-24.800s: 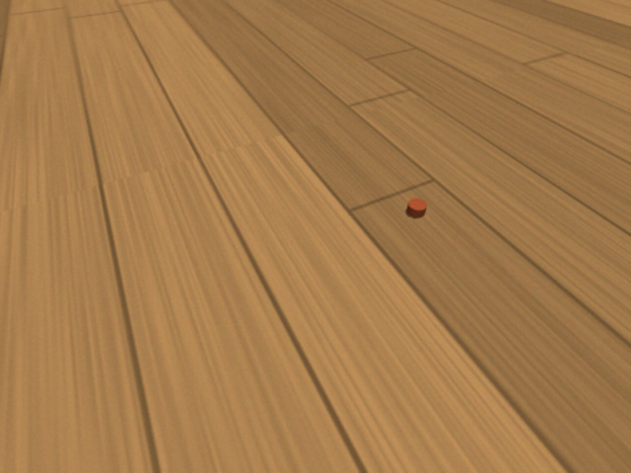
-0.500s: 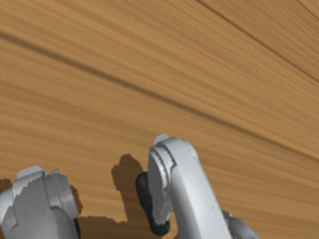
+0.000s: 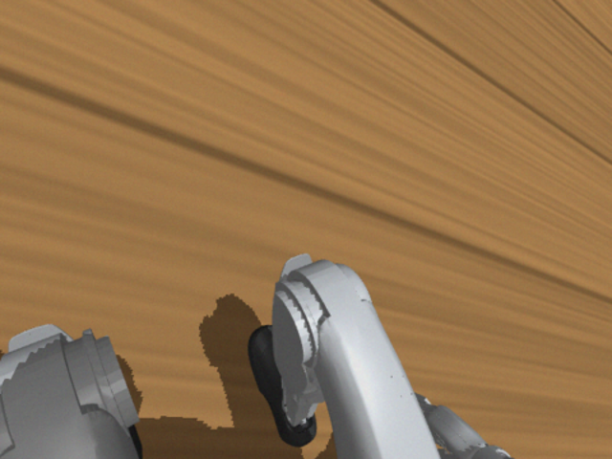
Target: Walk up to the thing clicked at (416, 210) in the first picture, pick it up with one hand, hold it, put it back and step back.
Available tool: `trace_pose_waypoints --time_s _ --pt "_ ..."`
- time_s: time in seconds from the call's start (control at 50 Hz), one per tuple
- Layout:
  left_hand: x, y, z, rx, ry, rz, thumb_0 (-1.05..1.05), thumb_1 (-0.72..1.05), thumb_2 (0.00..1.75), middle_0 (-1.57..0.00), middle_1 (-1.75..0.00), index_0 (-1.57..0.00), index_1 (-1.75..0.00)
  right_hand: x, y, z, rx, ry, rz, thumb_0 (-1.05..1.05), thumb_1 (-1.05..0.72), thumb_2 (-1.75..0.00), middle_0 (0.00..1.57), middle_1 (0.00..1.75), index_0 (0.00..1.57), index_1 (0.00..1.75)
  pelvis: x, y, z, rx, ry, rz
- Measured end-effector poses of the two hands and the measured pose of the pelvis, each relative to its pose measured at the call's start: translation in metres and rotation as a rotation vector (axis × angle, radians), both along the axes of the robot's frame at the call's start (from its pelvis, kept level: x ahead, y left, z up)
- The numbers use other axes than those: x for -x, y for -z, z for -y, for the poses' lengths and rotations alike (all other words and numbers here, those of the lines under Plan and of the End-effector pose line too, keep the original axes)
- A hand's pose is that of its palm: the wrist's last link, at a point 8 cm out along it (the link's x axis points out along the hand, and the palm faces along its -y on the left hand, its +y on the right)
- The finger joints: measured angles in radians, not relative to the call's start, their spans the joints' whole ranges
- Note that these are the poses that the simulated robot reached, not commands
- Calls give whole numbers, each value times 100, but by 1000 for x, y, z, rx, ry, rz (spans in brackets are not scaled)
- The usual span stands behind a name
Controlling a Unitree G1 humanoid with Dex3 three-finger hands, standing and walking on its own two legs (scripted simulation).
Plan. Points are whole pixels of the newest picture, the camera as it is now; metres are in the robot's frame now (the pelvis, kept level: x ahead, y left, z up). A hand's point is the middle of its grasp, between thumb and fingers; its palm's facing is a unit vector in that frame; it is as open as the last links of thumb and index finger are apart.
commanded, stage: rest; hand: left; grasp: from above
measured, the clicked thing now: out of the picture +0.43 +0.37 -0.27
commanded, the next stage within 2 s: open in 0.12 s
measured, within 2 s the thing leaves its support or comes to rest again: rests again in 0.40 s
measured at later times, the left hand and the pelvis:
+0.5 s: hand out of the picture +0.42 +0.36 -0.25, palm faces -0.43 -0.16 -0.89, open 11.7 cm; pelvis +0.00 +0.00 +0.00, yaw -1 degrees
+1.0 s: hand out of the picture +0.42 +0.36 -0.25, palm faces -0.43 -0.17 -0.89, open 14.0 cm; pelvis +0.00 +0.00 +0.00, yaw -1 degrees
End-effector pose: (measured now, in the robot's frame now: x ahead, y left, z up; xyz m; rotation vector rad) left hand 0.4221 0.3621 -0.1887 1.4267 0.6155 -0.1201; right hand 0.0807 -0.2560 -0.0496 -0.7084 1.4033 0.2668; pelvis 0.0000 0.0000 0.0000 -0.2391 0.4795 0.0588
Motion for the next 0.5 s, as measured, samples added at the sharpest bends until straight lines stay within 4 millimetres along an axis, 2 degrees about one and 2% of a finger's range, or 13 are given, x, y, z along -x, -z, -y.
trace_pose_waypoints --time_s 0.3,0.4,0.5 --pt "-1 3 0 3 4 -3 -1 -12 60 -51 -78 -61 -76 10 -6 -2 3 -17 -16 1 -91 -90 20 30 20 30 2 0 -1 8 4 19" --pt "0 3 0 0 6 -4 -1 -10 64 -44 -81 -53 -79 11 -7 -2 0 -27 -14 1 -91 -90 20 30 20 30 3 0 0 9 5 26" --pt "-1 0 -1 -3 2 10 0 -17 72 -34 -86 -40 -84 12 -8 -2 -2 -33 -13 1 -90 -89 20 30 20 30 5 0 0 10 8 31"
